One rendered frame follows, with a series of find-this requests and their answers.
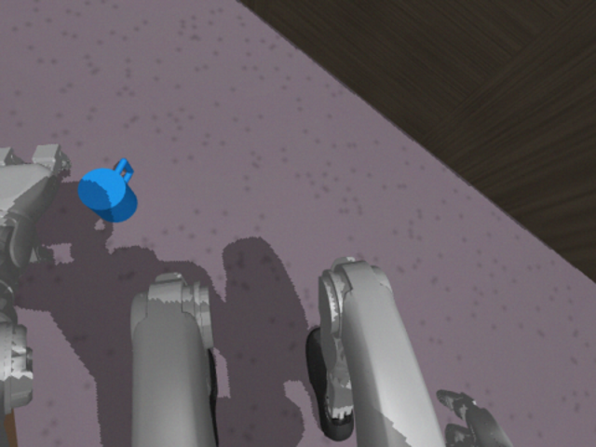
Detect left robot hand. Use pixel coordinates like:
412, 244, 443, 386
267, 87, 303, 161
0, 144, 72, 264

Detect left robot arm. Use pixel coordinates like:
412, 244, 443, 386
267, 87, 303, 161
0, 210, 36, 447

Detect right robot foot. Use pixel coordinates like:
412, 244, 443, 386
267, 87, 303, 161
305, 327, 354, 441

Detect right robot hand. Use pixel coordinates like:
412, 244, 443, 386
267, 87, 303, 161
437, 390, 513, 447

